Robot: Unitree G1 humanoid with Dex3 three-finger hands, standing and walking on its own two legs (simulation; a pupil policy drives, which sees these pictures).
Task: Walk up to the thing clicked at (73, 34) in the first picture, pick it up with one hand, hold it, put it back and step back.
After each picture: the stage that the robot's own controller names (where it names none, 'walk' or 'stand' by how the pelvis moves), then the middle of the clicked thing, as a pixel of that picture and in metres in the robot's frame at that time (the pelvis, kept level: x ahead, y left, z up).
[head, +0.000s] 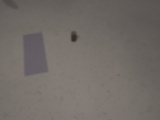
stand; (73, 36) +1.46 +0.11 -0.72
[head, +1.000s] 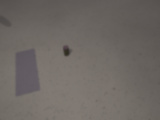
walk; (66, 50) +1.33 +0.27 -0.71
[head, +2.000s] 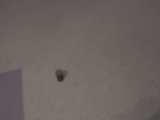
walk; (59, 75) +0.84 +0.29 -0.71
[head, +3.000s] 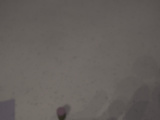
walk; (61, 113) +0.49 +0.17 -0.69
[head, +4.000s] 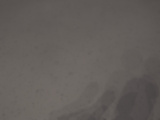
stand; out of the picture +0.33 +0.15 -0.71
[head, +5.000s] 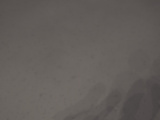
stand; out of the picture +0.33 +0.15 -0.72
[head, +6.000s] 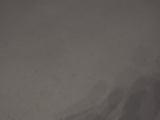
stand; out of the picture +0.33 +0.16 -0.73
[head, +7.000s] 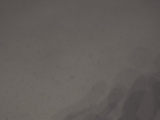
stand; out of the picture +0.32 +0.17 -0.73
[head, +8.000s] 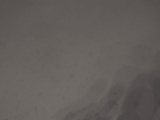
stand; out of the picture +0.31 +0.17 -0.73
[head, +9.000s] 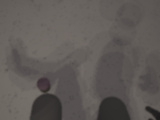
go down; (44, 85) +0.37 +0.18 -0.44
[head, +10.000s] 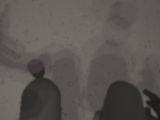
go down; (37, 69) +0.40 +0.20 -0.31
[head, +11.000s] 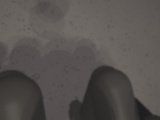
close in; out of the picture +0.38 +0.24 -0.22
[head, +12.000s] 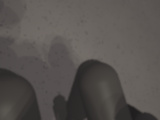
close; out of the picture +0.38 +0.24 -0.22
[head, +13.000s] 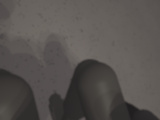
close; out of the picture +0.38 +0.25 -0.22
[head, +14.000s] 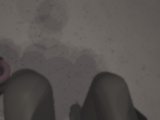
lift; out of the picture +0.31 +0.24 -0.16
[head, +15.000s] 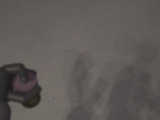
lift; (28, 90) +0.31 +0.18 +0.01
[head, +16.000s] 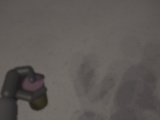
hold; (36, 93) +0.32 +0.16 -0.01
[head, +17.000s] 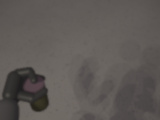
hold; (37, 94) +0.32 +0.16 -0.02
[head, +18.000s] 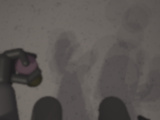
crouch; (30, 72) +0.37 +0.18 -0.10
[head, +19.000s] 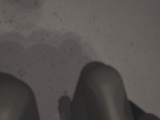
lower; out of the picture +0.38 +0.26 -0.22
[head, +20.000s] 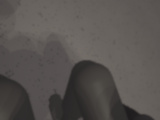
lower; out of the picture +0.39 +0.27 -0.22
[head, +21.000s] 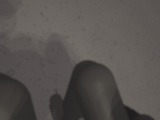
lower; out of the picture +0.39 +0.27 -0.22
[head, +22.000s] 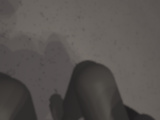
lower; out of the picture +0.39 +0.27 -0.22
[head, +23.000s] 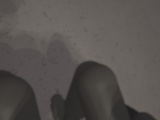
loosen; out of the picture +0.38 +0.26 -0.23
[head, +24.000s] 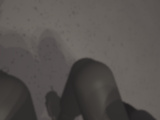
withdraw; out of the picture +0.37 +0.27 -0.22
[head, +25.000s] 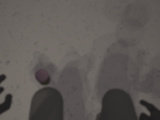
walk; (43, 77) +0.40 +0.20 -0.40
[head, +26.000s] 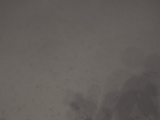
stand; out of the picture +0.33 +0.16 -0.66
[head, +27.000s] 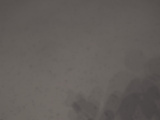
stand; out of the picture +0.34 +0.18 -0.66
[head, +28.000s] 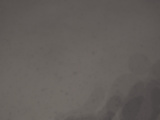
stand; out of the picture +0.35 +0.16 -0.70
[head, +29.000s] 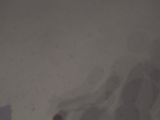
walk; out of the picture +0.38 +0.18 -0.71
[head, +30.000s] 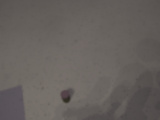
walk; (65, 96) +0.54 +0.18 -0.70
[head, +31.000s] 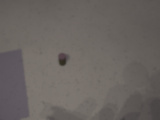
walk; (62, 59) +0.85 +0.16 -0.69
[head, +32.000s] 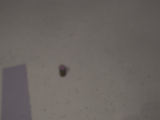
stand; (62, 70) +0.96 +0.20 -0.71
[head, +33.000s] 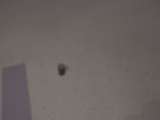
stand; (61, 69) +0.98 +0.21 -0.72
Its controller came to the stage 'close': yes
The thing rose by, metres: 0.71
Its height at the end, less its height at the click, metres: +0.00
